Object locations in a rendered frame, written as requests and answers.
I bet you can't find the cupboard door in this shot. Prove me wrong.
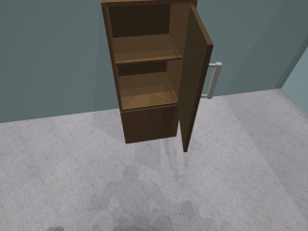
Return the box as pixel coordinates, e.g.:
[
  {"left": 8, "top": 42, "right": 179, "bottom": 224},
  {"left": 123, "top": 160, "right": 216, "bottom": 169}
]
[{"left": 177, "top": 5, "right": 214, "bottom": 152}]

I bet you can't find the handle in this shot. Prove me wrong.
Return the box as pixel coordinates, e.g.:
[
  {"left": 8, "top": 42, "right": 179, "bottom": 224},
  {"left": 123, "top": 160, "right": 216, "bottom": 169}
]
[{"left": 200, "top": 62, "right": 222, "bottom": 99}]

